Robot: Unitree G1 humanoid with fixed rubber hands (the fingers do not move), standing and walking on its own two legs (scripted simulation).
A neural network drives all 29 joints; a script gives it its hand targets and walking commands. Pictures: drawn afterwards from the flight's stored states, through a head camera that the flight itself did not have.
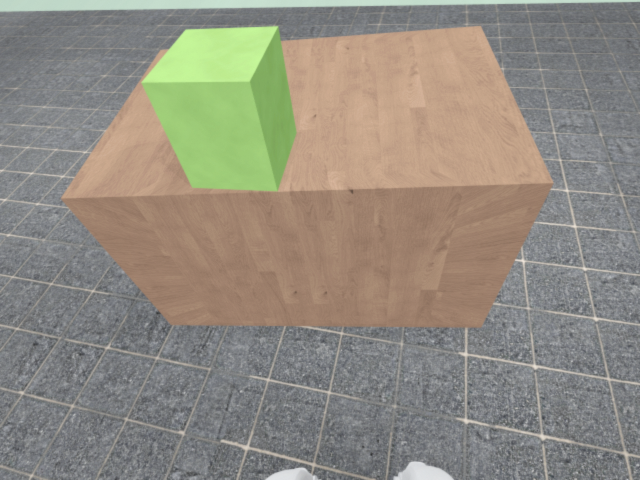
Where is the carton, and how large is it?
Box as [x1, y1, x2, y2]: [141, 26, 296, 190]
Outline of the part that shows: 277,26 186,29 141,82 192,187 277,190 296,132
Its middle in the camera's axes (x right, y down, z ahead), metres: -0.19 -0.28 +0.82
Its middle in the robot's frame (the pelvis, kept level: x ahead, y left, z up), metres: +0.82 +0.21 +0.03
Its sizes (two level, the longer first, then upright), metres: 0.210 0.200 0.250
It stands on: a pedestal, 0.64 m high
